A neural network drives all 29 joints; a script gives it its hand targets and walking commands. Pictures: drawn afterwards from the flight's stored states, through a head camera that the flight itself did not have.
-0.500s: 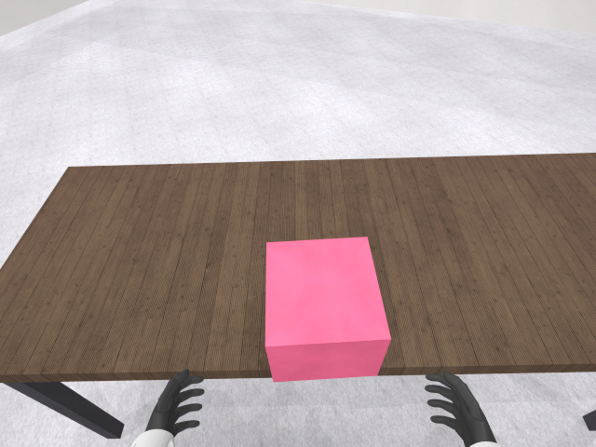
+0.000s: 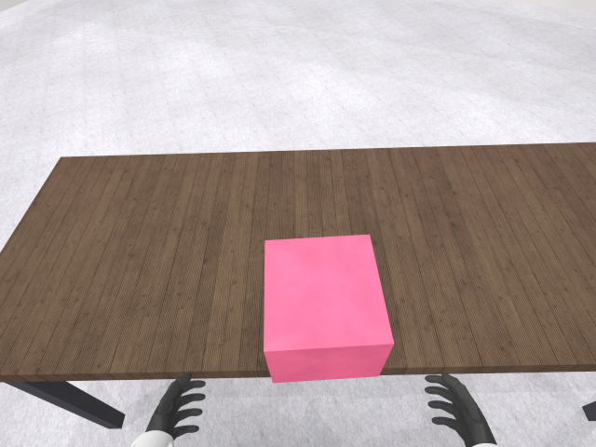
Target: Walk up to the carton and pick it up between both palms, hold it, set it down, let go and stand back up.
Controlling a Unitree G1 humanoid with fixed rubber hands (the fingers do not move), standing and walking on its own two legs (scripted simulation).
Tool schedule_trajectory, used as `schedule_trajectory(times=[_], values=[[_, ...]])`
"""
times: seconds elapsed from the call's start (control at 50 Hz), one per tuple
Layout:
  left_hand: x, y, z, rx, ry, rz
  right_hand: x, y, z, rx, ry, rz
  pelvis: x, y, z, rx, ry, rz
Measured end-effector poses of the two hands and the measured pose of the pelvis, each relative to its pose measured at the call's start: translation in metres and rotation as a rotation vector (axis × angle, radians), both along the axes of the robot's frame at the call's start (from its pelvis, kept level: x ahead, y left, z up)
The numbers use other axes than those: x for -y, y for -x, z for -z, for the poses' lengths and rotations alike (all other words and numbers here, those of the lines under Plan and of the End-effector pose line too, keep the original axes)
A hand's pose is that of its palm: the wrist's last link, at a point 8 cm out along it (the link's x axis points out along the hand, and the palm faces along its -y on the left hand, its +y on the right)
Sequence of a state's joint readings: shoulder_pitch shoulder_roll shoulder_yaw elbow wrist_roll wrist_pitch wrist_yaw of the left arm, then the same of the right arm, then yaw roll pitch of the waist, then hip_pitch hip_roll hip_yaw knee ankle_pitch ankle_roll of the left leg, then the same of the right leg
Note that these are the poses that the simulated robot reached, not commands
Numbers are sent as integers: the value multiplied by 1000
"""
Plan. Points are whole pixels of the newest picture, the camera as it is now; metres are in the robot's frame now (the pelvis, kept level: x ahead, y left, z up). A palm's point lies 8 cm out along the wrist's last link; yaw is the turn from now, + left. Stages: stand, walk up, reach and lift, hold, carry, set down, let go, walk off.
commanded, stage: let go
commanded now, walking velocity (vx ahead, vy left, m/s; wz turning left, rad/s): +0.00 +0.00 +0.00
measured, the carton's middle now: (321, 308) +0.35 +0.00 -0.07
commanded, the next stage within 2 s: stand in 0.20 s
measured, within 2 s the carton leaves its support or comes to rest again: neither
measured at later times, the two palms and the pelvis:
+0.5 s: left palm (125, 408) +0.18 +0.27 -0.06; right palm out of the picture +0.15 -0.24 -0.09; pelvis +0.02 +0.01 +0.00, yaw +0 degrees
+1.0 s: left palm (111, 412) +0.18 +0.29 -0.07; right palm out of the picture +0.15 -0.24 -0.08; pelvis +0.02 +0.01 +0.00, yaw +0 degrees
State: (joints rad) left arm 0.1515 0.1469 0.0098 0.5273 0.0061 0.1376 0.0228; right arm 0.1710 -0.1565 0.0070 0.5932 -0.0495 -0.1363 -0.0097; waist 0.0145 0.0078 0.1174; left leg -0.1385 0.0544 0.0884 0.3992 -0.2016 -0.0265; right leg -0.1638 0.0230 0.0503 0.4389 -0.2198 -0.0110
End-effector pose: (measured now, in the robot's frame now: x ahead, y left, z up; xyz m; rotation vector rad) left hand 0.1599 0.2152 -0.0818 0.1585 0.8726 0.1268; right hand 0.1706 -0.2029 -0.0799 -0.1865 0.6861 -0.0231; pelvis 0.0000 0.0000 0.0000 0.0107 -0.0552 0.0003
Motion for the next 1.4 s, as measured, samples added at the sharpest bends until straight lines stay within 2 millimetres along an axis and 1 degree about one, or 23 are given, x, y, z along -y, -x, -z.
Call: schedule_trajectory(times=[0.12, 0.26, 0.32, 0.46, 0.54, 0.62, 0.88, 1.1, 1.4], values=[[0, -3, 1, -8, -1, 9, 1, 2, 6, -24, 0, 3, 0, -3, 0, -5, 0, 0], [-1, -5, 1, -3, -4, 14, 3, 3, 8, -35, 4, 4, 0, -6, 0, -8, 0, 0], [-12, -11, -4, 33, -31, 30, 12, 6, 9, -86, 29, 12, -2, -8, 0, -11, 2, 0], [-46, -23, -17, 87, -112, 67, 36, 15, 7, -146, 114, 17, -9, -15, 1, -20, 10, 0], [-61, -26, -19, 84, -142, 77, 41, 17, 6, -169, 131, 18, -12, -19, 1, -24, 14, -1], [-70, -26, -18, 74, -155, 80, 41, 17, 6, -175, 129, 18, -14, -22, 2, -25, 16, -1], [-72, -25, -17, 80, -149, 87, 41, 16, 6, -178, 128, 29, -15, -23, 2, -26, 17, -1], [-74, -17, -12, 48, -147, 74, 41, 16, 5, -168, 130, 31, -15, -22, 2, -26, 17, -1], [-75, -14, -9, 37, -147, 71, 41, 17, 5, -170, 129, 32, -15, -23, 2, -26, 17, -1]])
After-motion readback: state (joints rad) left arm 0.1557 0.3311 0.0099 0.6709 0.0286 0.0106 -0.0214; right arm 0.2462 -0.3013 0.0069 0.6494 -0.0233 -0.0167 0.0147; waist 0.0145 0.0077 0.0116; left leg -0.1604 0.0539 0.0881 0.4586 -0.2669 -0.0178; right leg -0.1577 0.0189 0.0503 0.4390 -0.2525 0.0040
